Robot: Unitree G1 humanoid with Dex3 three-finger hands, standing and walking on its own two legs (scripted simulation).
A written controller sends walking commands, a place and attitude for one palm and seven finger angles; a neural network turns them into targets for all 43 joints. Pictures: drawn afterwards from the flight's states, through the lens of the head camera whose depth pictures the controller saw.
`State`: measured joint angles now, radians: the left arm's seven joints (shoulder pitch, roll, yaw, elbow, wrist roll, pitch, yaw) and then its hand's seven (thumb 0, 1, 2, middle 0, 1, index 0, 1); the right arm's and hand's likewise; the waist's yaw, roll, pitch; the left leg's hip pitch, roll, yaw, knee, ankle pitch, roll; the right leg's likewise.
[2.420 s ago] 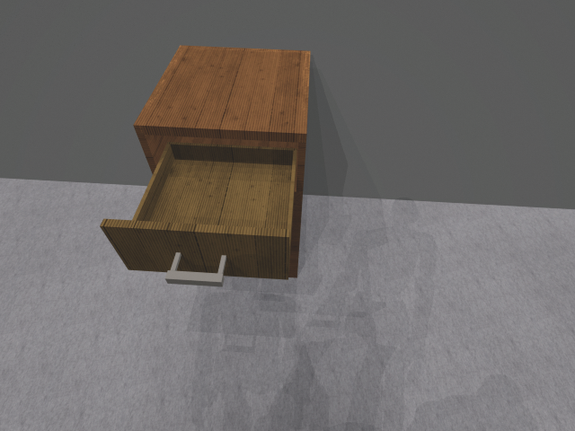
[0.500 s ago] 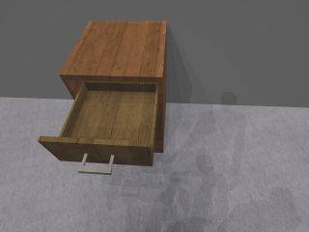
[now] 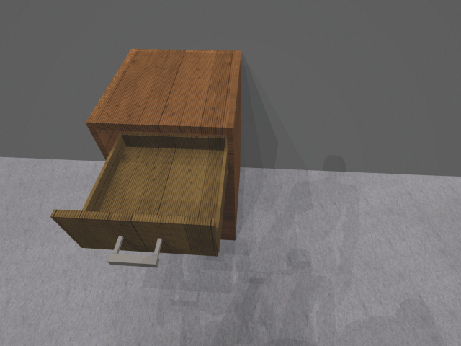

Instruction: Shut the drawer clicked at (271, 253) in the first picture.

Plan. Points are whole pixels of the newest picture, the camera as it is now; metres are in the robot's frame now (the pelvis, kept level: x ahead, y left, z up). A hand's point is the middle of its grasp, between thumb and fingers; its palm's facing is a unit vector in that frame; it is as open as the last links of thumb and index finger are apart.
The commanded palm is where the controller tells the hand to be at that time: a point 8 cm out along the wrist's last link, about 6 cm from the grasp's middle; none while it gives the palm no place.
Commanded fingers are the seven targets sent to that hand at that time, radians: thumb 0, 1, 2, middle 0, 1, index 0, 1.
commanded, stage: look again from close up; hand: left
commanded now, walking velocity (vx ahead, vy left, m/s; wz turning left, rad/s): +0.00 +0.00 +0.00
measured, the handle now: (136, 251) +0.35 +0.26 -0.18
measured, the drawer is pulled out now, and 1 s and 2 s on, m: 0.30 0.30 0.30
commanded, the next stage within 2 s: shuffle to correct the standing spot in 0.52 s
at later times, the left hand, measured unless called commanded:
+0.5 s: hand out of the picture +0.00 +0.25 -0.18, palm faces -0.01 -0.98 -0.20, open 7.3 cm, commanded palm none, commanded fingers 0.00 0.90 0.90 -0.20 -0.30 -0.20 -0.30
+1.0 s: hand out of the picture -0.04 +0.23 -0.18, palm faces -0.02 -0.98 -0.17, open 7.4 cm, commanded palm none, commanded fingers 0.00 0.90 0.90 -0.20 -0.30 -0.20 -0.30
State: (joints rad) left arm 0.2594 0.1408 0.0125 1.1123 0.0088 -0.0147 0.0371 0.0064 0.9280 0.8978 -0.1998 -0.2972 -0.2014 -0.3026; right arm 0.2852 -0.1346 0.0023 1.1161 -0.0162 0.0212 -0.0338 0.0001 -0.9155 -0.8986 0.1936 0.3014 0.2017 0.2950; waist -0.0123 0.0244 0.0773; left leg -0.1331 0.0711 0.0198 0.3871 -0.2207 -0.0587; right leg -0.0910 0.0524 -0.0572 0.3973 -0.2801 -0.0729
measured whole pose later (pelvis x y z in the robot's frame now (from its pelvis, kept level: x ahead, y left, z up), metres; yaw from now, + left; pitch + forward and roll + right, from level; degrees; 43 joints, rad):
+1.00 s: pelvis +0.01 +0.07 -0.01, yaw -2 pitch +1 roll +0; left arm 0.42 0.14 -0.02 1.12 0.03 -0.02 0.04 0.00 0.91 0.90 -0.20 -0.30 -0.20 -0.30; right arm 0.34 -0.14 0.00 1.15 -0.01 -0.02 -0.02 0.00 -0.91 -0.90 0.20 0.30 0.20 0.30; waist 0.00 -0.01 -0.01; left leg -0.19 -0.04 0.07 0.48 -0.30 0.05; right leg -0.17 -0.05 0.00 0.50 -0.34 0.02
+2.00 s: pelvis -0.01 +0.06 -0.01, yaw -1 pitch +0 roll +0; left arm 0.25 0.19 -0.02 1.00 0.02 0.00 0.04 0.00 0.91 0.90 -0.20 -0.30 -0.20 -0.30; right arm 0.23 -0.20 0.01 1.03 -0.02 0.01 0.00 0.00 -0.91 -0.90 0.20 0.30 0.20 0.30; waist -0.01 0.00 0.05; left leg -0.22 -0.02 0.06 0.51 -0.28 0.03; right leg -0.19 -0.03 -0.02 0.51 -0.31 0.02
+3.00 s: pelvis +0.03 +0.06 -0.01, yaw -2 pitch +1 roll +1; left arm 0.35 0.15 -0.01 1.10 0.03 -0.02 0.03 0.00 0.91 0.90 -0.20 -0.30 -0.20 -0.30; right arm 0.32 -0.15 0.01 1.15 -0.02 -0.01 -0.01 0.00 -0.91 -0.90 0.19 0.30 0.20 0.30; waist 0.00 0.00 0.02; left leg -0.17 -0.02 0.06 0.49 -0.34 0.03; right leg -0.15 -0.04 -0.01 0.52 -0.38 0.01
